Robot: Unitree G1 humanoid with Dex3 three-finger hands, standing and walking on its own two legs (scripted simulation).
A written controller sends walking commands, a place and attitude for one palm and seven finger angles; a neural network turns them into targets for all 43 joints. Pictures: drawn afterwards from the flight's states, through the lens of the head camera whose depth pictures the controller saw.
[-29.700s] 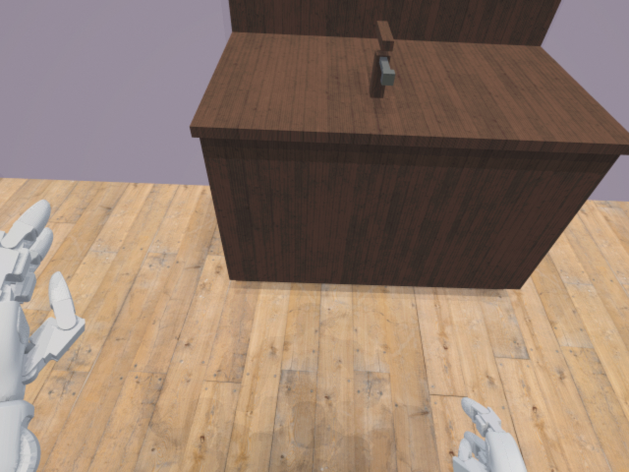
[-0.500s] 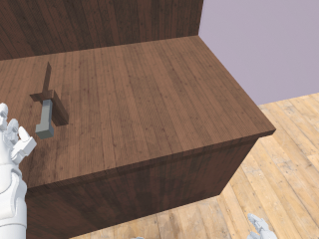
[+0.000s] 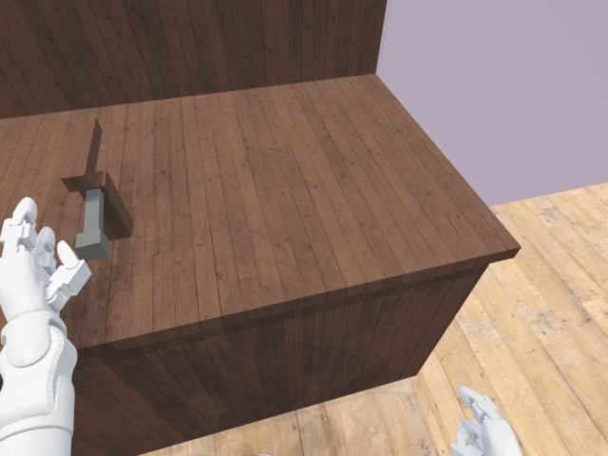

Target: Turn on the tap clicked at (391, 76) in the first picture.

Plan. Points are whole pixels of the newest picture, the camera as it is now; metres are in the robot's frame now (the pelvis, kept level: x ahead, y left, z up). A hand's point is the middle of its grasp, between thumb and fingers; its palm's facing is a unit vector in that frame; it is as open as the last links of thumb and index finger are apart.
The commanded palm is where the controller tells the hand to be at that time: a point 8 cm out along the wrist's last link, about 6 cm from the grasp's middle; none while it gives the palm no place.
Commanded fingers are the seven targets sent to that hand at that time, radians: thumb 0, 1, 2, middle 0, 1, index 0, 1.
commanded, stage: push the lever round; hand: left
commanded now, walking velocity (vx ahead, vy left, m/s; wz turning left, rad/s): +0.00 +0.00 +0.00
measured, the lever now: (92, 245) +0.33 +0.30 +0.11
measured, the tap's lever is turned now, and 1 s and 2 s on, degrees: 4 32 61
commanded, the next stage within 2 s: none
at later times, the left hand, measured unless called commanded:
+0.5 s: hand (113, 257) +0.32 +0.28 +0.10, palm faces +0.61 -0.79 -0.05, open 7.8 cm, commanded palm +0.28 +0.30 +0.10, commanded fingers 0.00 0.90 0.90 -0.15 -0.15 -0.15 -0.15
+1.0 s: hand (139, 246) +0.34 +0.25 +0.10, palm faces +0.69 -0.72 -0.05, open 7.8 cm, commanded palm +0.29 +0.26 +0.10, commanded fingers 0.00 0.90 0.90 -0.15 -0.15 -0.15 -0.15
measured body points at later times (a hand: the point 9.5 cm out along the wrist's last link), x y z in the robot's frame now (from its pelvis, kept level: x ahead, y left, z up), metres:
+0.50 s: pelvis +0.00 +0.00 +0.00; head +0.01 +0.00 +0.45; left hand +0.29 +0.31 +0.10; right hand +0.17 -0.24 -0.09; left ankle +0.05 +0.11 -0.71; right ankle -0.02 -0.09 -0.71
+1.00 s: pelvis +0.01 +0.00 +0.00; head +0.01 -0.01 +0.45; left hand +0.30 +0.28 +0.11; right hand +0.19 -0.24 -0.09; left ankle +0.05 +0.11 -0.71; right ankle -0.02 -0.09 -0.71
